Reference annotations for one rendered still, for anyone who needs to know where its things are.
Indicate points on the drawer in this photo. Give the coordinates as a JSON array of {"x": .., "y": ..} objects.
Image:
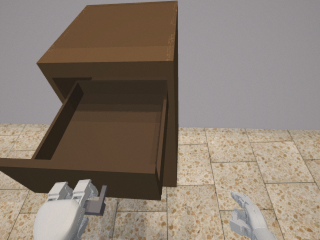
[{"x": 110, "y": 131}]

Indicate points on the robot right hand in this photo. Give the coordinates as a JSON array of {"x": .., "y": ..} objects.
[{"x": 243, "y": 223}]

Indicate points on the cabinet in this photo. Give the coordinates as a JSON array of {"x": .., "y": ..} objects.
[{"x": 121, "y": 41}]

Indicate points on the right robot forearm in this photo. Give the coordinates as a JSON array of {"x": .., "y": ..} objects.
[{"x": 263, "y": 234}]

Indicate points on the handle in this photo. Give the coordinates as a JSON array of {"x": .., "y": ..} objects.
[{"x": 96, "y": 207}]

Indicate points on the robot left hand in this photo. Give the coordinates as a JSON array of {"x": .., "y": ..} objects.
[{"x": 61, "y": 217}]

